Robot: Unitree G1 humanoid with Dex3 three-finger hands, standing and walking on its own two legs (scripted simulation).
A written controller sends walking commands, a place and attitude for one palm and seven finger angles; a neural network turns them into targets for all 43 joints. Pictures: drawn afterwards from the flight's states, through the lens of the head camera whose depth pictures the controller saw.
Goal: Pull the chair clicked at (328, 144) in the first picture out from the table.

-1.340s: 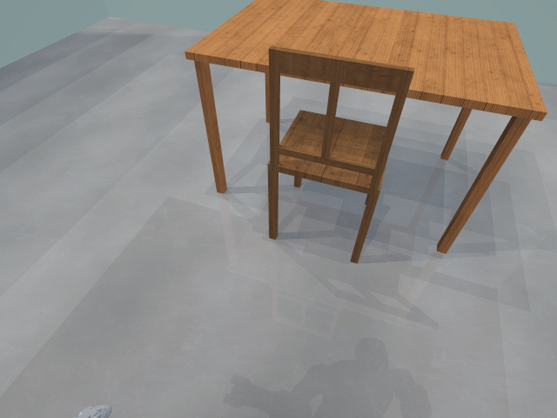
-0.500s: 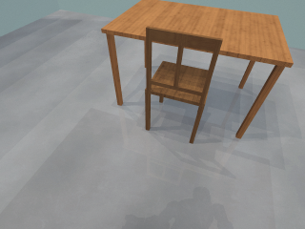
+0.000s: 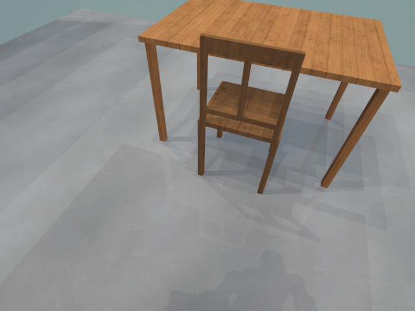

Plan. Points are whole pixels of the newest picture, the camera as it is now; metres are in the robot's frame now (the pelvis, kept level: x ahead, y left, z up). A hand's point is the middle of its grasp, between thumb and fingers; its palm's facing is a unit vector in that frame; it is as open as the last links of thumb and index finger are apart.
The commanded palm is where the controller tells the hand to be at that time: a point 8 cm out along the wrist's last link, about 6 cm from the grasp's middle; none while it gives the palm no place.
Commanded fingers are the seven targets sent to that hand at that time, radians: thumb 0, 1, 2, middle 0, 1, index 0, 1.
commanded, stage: look at it before walking up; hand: left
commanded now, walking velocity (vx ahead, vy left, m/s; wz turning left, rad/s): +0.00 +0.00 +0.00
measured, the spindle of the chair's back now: (243, 90) +0.99 -0.09 -0.11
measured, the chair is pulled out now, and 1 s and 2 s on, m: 0.00 0.00 0.00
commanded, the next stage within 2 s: walk to a spot facing it in 0.10 s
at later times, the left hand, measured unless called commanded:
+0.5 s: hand out of the picture +0.05 +0.20 -0.18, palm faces -0.08 -0.97 -0.22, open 7.4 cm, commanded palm none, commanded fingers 0.00 0.90 0.90 -0.20 -0.30 -0.20 -0.30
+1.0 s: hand out of the picture +0.15 +0.13 -0.18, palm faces -0.12 -0.98 -0.17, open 7.4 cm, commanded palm none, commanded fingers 0.00 0.90 0.90 -0.20 -0.30 -0.20 -0.30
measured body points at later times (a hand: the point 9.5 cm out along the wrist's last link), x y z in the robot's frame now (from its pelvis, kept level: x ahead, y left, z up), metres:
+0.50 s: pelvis +0.05 -0.01 -0.01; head +0.04 -0.01 +0.44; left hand +0.05 +0.25 -0.17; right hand +0.04 -0.26 -0.17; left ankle +0.01 +0.13 -0.75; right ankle +0.01 -0.11 -0.74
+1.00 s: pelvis +0.20 -0.04 -0.01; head +0.21 -0.04 +0.44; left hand +0.16 +0.18 -0.17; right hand +0.27 -0.27 -0.15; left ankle +0.33 +0.04 -0.72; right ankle +0.05 -0.11 -0.75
